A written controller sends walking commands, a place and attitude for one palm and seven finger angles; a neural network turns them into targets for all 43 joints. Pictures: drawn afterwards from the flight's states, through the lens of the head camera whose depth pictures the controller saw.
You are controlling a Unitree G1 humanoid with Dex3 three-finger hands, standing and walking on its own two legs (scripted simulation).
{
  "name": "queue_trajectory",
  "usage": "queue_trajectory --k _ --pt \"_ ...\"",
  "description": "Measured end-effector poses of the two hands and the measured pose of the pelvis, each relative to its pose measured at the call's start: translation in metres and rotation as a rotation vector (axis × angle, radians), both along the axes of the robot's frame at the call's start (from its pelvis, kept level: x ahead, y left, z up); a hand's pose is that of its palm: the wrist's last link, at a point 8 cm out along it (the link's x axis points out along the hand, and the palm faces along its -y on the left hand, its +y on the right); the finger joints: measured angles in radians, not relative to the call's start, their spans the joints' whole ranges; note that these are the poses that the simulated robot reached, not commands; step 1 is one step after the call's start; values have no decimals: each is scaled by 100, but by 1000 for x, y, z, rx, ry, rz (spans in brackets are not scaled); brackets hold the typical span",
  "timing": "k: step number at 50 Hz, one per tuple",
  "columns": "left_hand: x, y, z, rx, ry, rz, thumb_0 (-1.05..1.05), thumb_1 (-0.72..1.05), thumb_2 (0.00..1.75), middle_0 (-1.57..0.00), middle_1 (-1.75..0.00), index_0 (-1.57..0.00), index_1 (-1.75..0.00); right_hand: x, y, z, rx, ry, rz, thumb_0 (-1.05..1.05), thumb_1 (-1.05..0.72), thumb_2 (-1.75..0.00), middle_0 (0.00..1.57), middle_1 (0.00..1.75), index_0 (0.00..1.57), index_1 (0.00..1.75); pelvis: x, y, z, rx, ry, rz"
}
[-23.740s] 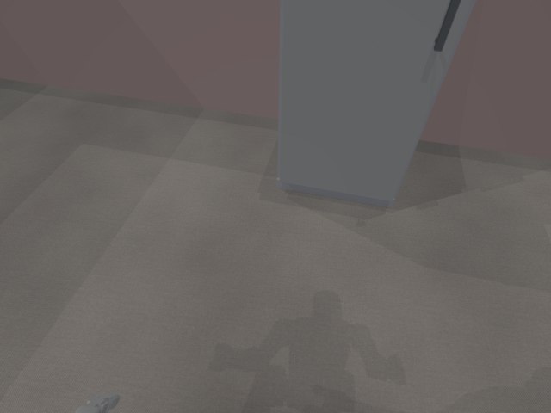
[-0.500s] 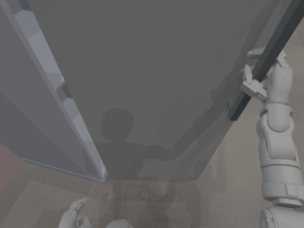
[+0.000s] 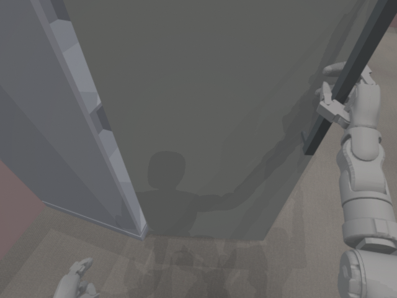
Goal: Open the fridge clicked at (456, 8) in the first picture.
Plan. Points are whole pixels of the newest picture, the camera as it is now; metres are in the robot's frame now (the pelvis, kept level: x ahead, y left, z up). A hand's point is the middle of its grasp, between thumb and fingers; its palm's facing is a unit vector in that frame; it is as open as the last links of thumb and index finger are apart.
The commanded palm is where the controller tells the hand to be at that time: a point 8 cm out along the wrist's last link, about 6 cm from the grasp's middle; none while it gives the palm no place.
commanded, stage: stop walking and hold the door back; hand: right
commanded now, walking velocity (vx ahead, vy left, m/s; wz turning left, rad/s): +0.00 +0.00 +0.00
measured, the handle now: (337, 83) +0.47 -0.20 +0.22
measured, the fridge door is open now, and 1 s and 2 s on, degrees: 74 71 71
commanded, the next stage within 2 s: loosen the grip on the handle in 0.14 s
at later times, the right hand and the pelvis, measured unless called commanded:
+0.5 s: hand (329, 97) +0.44 -0.19 +0.20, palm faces +0.22 +0.96 -0.15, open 9.2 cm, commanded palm +0.40 -0.23 +0.19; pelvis -0.01 +0.01 +0.00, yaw +0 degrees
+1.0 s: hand (340, 106) +0.45 -0.22 +0.18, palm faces +0.24 +0.96 -0.15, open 14.6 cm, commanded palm +0.41 -0.27 +0.19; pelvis +0.04 +0.01 +0.00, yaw +0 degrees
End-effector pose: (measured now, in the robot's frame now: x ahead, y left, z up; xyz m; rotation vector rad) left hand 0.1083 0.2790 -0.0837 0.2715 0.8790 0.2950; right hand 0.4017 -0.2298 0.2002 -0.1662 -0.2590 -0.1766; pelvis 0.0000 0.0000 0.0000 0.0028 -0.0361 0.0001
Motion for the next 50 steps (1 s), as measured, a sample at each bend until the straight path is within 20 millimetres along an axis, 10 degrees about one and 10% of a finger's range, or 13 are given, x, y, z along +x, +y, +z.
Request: queue_trajectory --k 14,34,50 --pt "4 -53 -23 -138 45 -83 1 90 89 -21 -30 -20 -30 2 -4 3 -70 41 21 -9 -66 -79 46 140 41 141 -3 -2 1 6 12 9" --pt "-47 16 -6 -25 90 7 1 90 89 -20 -30 -20 -30 21 -6 -20 -9 26 8 0 39 -28 41 134 36 132 5 14 -1 -6 95 15" --pt "33 -24 -14 -117 21 -82 1 90 89 -21 -30 -20 -30 12 -38 -15 -10 19 -55 -1 55 -20 30 118 26 117 36 8 1 1 114 0"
